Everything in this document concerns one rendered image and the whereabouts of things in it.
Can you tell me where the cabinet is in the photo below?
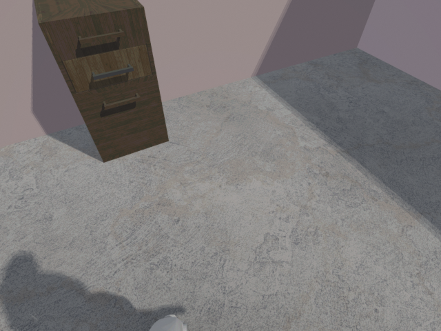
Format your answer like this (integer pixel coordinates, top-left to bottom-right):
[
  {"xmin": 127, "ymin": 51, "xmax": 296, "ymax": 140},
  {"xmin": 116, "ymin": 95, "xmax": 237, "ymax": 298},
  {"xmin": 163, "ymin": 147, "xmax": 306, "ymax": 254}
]
[{"xmin": 34, "ymin": 0, "xmax": 169, "ymax": 163}]

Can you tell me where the left robot thigh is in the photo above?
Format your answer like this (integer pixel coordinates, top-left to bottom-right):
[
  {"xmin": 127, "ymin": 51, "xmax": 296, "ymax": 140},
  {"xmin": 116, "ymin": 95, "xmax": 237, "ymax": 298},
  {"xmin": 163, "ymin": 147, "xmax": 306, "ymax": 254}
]
[{"xmin": 150, "ymin": 317, "xmax": 187, "ymax": 331}]

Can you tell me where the handle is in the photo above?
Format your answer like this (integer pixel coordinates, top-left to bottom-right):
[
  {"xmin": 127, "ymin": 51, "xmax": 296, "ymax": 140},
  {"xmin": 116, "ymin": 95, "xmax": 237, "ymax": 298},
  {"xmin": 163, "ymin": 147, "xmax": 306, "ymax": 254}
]
[
  {"xmin": 92, "ymin": 64, "xmax": 134, "ymax": 80},
  {"xmin": 104, "ymin": 96, "xmax": 141, "ymax": 109},
  {"xmin": 79, "ymin": 31, "xmax": 125, "ymax": 44}
]

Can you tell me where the drawer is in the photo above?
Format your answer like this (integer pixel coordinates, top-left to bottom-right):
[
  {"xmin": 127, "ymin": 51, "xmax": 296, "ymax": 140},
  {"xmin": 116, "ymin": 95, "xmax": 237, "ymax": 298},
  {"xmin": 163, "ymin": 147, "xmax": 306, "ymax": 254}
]
[{"xmin": 63, "ymin": 44, "xmax": 152, "ymax": 92}]

